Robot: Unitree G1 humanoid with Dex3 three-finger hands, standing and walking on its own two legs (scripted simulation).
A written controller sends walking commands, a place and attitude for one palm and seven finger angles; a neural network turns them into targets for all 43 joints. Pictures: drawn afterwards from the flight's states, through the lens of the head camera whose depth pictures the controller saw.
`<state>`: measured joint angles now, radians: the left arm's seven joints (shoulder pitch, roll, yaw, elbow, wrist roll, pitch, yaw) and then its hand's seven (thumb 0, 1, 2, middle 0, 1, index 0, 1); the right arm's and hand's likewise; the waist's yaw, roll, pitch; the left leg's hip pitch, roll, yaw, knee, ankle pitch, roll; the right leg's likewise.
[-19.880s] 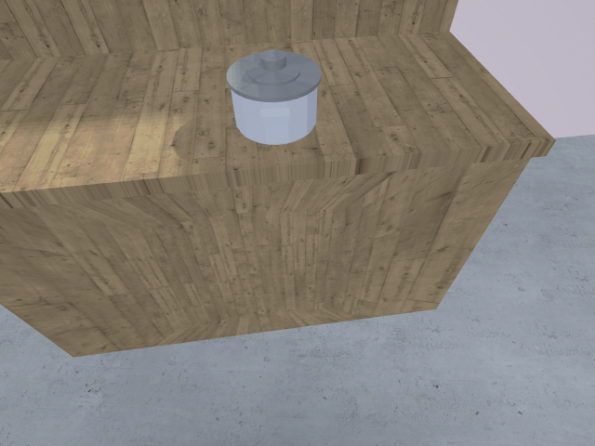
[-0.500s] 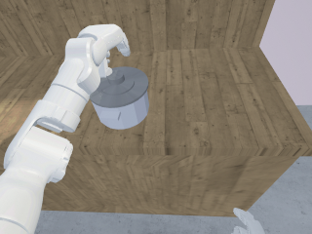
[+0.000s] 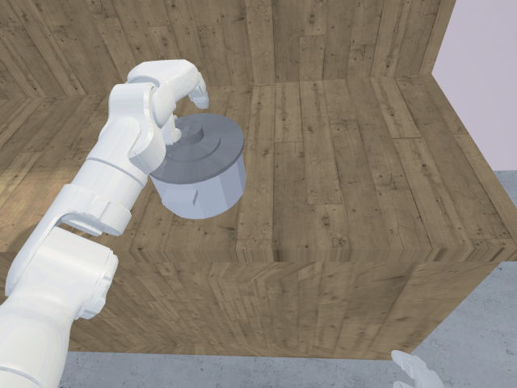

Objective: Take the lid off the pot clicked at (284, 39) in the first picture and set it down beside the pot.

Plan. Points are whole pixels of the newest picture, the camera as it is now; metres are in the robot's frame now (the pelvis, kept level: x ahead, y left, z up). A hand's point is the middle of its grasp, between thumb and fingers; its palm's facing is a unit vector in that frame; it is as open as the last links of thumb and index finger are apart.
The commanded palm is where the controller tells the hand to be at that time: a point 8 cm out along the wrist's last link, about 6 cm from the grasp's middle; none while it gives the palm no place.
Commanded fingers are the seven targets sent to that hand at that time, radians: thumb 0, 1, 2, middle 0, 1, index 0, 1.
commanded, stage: move the open hand above the knob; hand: left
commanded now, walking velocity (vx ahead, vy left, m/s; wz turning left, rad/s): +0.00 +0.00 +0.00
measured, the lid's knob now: (188, 132) +0.49 +0.12 +0.16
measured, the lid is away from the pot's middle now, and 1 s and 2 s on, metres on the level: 0.00 0.00 0.00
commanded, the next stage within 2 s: lower the open fingers around the knob in 0.28 s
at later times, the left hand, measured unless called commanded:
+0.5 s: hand (165, 96) +0.46 +0.13 +0.24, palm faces -0.17 -0.06 -0.98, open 10.1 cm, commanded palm +0.43 +0.13 +0.28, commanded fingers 0.00 -0.40 1.68 -0.87 -0.08 -0.87 -0.08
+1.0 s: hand (173, 128) +0.45 +0.13 +0.19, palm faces -0.25 -0.04 -0.97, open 10.4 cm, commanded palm +0.43 +0.13 +0.24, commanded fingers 0.00 -0.40 1.68 -0.87 -0.08 -0.87 -0.08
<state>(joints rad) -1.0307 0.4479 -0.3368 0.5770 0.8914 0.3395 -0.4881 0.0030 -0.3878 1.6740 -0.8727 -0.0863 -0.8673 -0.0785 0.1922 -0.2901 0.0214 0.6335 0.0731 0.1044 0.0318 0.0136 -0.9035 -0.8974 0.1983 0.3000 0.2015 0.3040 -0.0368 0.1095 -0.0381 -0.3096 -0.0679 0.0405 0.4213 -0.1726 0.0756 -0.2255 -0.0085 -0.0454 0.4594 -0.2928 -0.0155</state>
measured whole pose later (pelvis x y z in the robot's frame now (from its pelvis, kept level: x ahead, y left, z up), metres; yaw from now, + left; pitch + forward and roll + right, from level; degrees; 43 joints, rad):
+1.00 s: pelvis +0.00 +0.00 +0.00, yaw +0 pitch +3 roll +0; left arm -1.06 0.42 -0.33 0.72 0.87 0.32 -0.45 0.00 -0.39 1.67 -0.86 -0.08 -0.83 -0.06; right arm 0.19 -0.28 0.03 0.67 0.07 0.08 0.00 0.01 -0.90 -0.90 0.20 0.30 0.20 0.30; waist -0.05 0.09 -0.03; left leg -0.30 -0.07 0.03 0.43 -0.18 0.08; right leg -0.21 -0.01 -0.05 0.46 -0.29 -0.01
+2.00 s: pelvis +0.00 +0.00 +0.00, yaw +0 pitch +3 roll +0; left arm -1.05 0.41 -0.32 0.75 0.87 0.32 -0.45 0.00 -0.10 1.20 -0.67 -0.55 -0.67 -0.54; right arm 0.20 -0.28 0.03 0.66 0.07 0.10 0.00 0.01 -0.90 -0.90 0.20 0.30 0.20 0.30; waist -0.06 0.08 -0.02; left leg -0.31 -0.07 0.03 0.43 -0.17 0.08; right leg -0.22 0.00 -0.05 0.45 -0.29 -0.01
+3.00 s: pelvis +0.00 +0.00 +0.00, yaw +0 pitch +3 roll +0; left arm -1.05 0.42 -0.29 0.78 0.87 0.31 -0.46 0.02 0.14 0.98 -0.82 -0.98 -0.62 -0.82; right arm 0.22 -0.28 0.03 0.66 0.07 0.10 0.00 0.01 -0.90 -0.90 0.20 0.30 0.20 0.30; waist -0.07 0.08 -0.03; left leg -0.31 -0.06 0.04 0.43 -0.18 0.08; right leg -0.21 0.00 -0.04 0.44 -0.28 -0.01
